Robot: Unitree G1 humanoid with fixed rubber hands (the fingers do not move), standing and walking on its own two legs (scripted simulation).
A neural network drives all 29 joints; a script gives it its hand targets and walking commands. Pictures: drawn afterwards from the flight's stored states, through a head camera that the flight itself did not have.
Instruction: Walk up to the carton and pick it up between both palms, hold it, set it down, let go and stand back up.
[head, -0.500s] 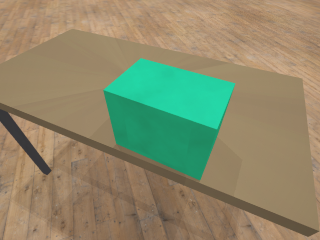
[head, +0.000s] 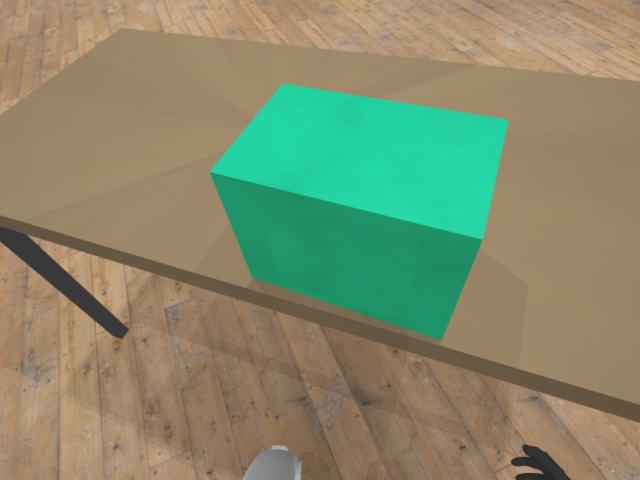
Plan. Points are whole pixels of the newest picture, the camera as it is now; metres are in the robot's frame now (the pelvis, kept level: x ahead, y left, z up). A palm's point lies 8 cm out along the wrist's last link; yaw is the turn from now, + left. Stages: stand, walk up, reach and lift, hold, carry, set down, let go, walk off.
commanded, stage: walk up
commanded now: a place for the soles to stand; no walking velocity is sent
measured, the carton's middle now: (361, 210) +0.44 -0.02 +0.09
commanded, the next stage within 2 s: none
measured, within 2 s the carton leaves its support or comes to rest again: neither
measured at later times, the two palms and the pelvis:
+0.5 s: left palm out of the picture +0.11 +0.41 -0.12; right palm out of the picture +0.00 -0.12 -0.12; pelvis -0.01 +0.15 +0.00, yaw -13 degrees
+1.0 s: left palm out of the picture +0.12 +0.32 -0.13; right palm out of the picture -0.07 -0.13 -0.14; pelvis +0.00 +0.11 +0.00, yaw -22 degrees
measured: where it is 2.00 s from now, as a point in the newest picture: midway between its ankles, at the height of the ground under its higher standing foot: outside the picture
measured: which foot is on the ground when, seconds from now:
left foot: up 0.00-0.14, down 0.16-0.68, up 0.70-0.94, down 0.96-1.00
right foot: down 0.00-0.18, up 0.20-0.66, down 0.68-1.00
